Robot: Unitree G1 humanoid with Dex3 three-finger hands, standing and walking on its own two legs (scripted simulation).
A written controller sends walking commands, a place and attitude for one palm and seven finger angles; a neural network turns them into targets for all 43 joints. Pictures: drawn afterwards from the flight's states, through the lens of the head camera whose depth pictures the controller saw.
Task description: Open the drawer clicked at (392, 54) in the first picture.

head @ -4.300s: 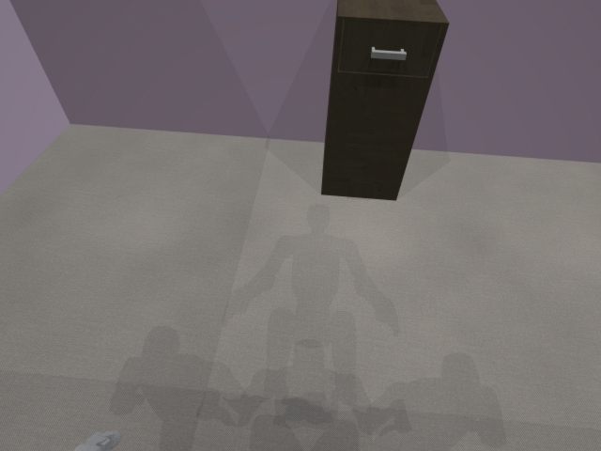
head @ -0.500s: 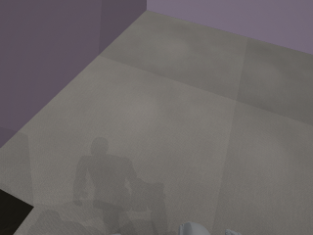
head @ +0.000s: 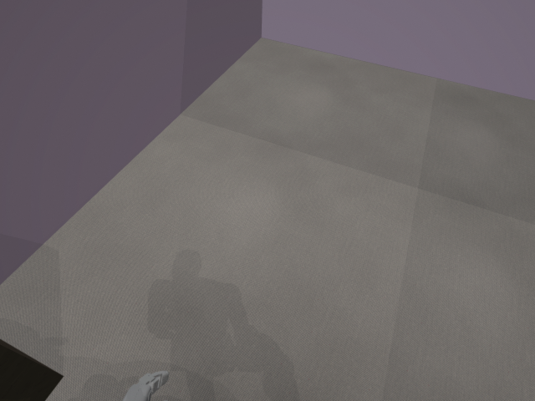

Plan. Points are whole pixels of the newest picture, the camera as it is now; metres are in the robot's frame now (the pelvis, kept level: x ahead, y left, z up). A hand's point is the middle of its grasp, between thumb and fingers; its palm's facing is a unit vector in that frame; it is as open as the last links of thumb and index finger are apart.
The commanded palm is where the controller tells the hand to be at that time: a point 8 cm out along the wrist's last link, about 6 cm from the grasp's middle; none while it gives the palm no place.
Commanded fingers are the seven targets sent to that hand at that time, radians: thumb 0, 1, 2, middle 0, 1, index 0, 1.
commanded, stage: turn to face it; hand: left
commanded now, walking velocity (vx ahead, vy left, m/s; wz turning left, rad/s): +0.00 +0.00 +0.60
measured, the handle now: out of the picture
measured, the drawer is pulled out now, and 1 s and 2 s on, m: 0.00 0.00 0.00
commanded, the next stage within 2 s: take the last steps up to it in 1.70 s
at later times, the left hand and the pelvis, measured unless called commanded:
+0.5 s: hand out of the picture +0.02 +0.20 -0.14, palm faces +0.29 -0.91 -0.30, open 7.4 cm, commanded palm none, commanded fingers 0.00 0.90 0.90 -0.20 -0.30 -0.20 -0.30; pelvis -0.03 -0.04 +0.00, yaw +15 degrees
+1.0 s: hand out of the picture -0.17 +0.14 -0.17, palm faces +0.62 -0.74 -0.25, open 7.4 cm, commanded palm none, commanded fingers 0.00 0.90 0.90 -0.20 -0.30 -0.20 -0.30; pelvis -0.07 -0.05 +0.00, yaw +36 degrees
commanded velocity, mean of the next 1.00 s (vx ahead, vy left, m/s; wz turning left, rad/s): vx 0.00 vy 0.00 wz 0.60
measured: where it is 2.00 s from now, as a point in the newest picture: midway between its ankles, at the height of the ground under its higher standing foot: outside the picture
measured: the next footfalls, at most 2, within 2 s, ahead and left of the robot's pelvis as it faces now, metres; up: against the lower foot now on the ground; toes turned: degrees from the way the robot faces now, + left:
left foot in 0.02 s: +0.05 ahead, +0.11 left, +0.00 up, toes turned +10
right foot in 0.50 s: +0.04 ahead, -0.14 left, +0.00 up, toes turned +14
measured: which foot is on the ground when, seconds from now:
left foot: up 0.00-0.00, down 0.02-0.50, up 0.52-0.98, down 1.00-1.00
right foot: down 0.00-0.02, up 0.04-0.48, down 0.50-1.00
